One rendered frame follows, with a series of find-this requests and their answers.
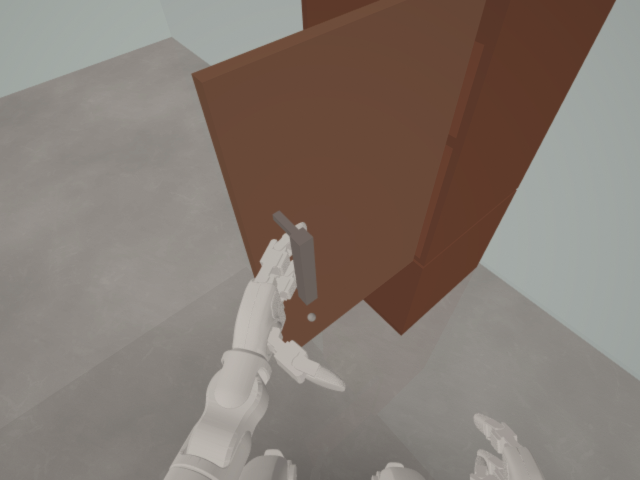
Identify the robot left shin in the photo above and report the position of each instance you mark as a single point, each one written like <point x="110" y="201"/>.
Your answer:
<point x="273" y="452"/>

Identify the robot left hand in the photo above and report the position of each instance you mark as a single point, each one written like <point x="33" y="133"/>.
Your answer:
<point x="262" y="306"/>

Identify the robot left thigh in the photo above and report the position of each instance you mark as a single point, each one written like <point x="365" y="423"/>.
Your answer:
<point x="269" y="467"/>

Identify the cupboard door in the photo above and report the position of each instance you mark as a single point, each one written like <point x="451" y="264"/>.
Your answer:
<point x="341" y="126"/>

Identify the left robot forearm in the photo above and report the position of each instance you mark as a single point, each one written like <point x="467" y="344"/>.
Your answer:
<point x="237" y="398"/>

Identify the handle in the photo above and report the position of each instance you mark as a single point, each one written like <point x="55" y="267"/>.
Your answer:
<point x="302" y="246"/>

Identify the robot right hand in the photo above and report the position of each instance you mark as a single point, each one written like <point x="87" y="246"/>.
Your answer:
<point x="518" y="463"/>

